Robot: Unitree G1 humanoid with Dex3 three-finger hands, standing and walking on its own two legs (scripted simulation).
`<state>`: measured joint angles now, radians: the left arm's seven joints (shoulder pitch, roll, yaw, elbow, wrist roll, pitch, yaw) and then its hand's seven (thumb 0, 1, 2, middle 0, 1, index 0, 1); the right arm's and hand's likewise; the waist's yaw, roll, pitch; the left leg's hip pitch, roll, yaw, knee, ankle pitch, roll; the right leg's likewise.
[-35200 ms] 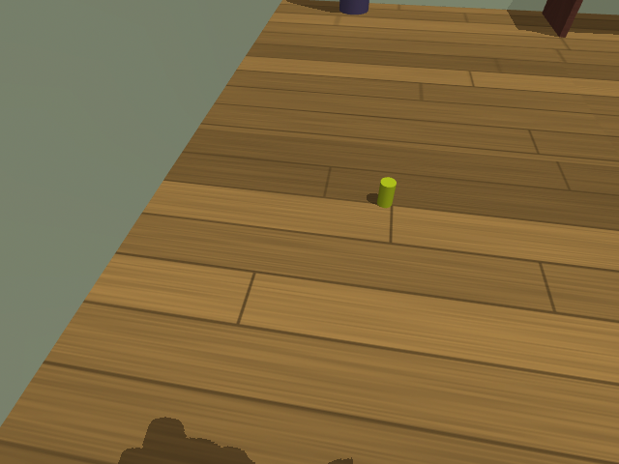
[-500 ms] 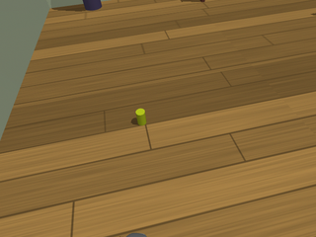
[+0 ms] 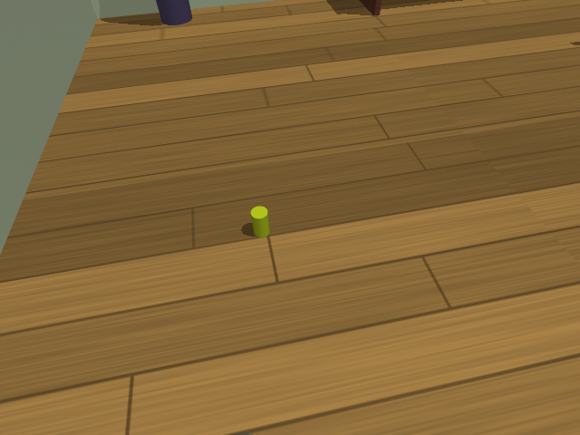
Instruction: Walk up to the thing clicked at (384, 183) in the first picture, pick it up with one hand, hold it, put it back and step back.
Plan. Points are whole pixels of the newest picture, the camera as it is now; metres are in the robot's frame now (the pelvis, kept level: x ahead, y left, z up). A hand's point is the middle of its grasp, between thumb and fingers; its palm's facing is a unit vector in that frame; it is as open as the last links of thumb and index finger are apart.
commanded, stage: step back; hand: left
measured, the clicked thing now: (260, 222) +1.05 +0.18 -0.70
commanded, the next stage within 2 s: stand in 0.62 s
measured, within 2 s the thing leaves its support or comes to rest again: neither
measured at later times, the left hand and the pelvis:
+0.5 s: hand out of the picture +0.13 +0.28 -0.14, palm faces -0.03 -0.93 -0.36, open 7.4 cm; pelvis +0.03 +0.02 +0.01, yaw -2 degrees
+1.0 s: hand out of the picture +0.11 +0.27 -0.14, palm faces -0.07 -0.94 -0.33, open 7.4 cm; pelvis +0.02 +0.02 +0.02, yaw -2 degrees
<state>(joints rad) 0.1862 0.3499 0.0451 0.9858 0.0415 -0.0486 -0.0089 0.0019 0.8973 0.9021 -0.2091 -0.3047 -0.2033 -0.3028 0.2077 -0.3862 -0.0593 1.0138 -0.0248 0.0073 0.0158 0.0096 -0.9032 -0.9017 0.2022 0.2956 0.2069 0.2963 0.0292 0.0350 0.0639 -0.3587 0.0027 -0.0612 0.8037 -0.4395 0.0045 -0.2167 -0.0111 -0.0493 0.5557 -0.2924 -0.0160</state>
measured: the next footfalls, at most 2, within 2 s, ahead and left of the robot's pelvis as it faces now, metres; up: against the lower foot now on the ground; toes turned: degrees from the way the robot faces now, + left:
left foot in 0.08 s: +0.10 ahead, +0.14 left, +0.00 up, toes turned +1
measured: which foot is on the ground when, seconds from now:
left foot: up 0.00-0.06, down 0.08-1.00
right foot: down 0.00-1.00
